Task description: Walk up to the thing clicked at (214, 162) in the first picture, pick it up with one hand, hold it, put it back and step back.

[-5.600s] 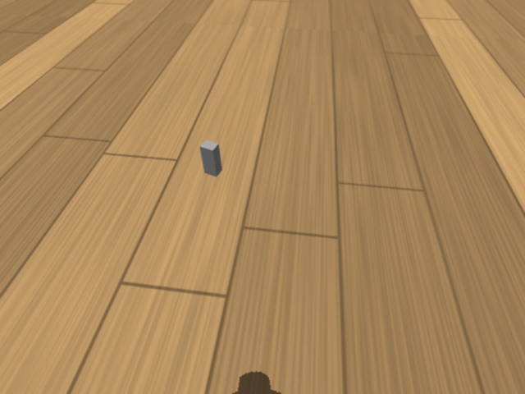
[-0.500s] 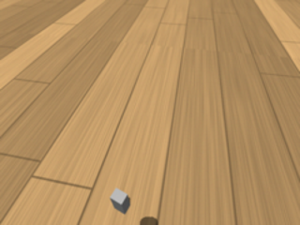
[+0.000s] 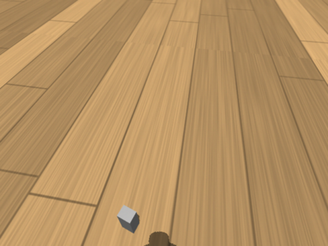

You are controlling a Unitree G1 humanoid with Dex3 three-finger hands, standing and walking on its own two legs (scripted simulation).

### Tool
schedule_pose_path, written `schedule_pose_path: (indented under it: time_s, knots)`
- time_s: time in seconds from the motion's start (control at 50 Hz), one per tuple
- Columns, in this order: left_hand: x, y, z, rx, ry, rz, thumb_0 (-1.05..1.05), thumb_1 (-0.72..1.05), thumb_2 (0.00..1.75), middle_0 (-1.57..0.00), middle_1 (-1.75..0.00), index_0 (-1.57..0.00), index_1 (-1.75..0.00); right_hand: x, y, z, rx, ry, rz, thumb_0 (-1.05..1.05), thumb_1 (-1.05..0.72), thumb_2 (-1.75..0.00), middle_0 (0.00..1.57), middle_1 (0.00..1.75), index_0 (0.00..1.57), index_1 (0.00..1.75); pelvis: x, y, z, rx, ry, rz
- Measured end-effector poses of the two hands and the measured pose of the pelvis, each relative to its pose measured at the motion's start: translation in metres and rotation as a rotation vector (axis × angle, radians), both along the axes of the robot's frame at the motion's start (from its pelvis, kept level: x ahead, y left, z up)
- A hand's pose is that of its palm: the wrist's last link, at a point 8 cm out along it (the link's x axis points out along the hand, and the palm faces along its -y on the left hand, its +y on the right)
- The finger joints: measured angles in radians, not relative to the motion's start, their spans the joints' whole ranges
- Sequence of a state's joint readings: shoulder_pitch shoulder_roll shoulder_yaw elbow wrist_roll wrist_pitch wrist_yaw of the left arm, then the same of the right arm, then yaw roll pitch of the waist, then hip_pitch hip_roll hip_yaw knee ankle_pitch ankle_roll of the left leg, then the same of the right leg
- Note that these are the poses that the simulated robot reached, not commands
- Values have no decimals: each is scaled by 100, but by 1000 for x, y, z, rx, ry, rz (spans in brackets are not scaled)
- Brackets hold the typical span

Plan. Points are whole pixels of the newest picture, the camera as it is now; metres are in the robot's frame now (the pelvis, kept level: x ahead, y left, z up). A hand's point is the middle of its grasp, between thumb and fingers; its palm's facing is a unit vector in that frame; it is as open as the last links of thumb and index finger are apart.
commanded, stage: walk up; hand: left
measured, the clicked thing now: (128, 219) +0.41 +0.19 -0.69
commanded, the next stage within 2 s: stand in 0.14 s
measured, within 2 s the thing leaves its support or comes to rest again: neither
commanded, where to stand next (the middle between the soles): +0.06 -0.01 m, yaw +1 degrees
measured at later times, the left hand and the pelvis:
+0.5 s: hand out of the picture +0.09 +0.25 -0.16, palm faces -0.01 -0.94 -0.33, open 7.4 cm; pelvis +0.01 +0.00 +0.00, yaw +0 degrees
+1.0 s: hand out of the picture +0.07 +0.25 -0.16, palm faces -0.02 -0.94 -0.33, open 7.4 cm; pelvis +0.01 +0.00 +0.00, yaw +1 degrees
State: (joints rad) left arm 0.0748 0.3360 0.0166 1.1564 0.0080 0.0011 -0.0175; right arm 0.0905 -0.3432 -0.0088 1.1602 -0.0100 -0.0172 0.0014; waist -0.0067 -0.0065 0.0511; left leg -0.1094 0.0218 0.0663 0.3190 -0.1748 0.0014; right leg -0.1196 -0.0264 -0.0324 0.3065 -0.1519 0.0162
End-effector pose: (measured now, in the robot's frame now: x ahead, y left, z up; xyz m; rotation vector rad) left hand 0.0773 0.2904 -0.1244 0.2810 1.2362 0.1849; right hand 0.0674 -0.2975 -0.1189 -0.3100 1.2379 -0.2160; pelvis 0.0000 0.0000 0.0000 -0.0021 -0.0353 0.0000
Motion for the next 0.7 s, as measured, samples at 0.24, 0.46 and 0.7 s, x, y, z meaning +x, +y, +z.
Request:
schedule_pose_path:
  time_s: [0.24, 0.46, 0.7]
  knots:
    - [8, 3, 3, 10, -22, -10, 1, 90, 90, -20, -30, -20, -30, 14, 3, 1, 5, -23, 8, 0, -90, -90, 21, 30, 20, 30, 5, 2, 0, 2, -3, 2]
    - [4, 5, 5, 19, -21, -8, 1, 90, 90, -20, -30, -20, -30, 18, 5, 0, 10, -21, 20, 0, -90, -90, 21, 30, 20, 30, 6, 2, 1, 4, -4, 8]
    - [-5, 6, 4, 24, -4, -4, 1, 90, 90, -20, -30, -20, -30, 13, 4, -1, 11, -5, 21, 0, -90, -90, 21, 30, 20, 30, 6, 1, 1, 4, -7, 11]
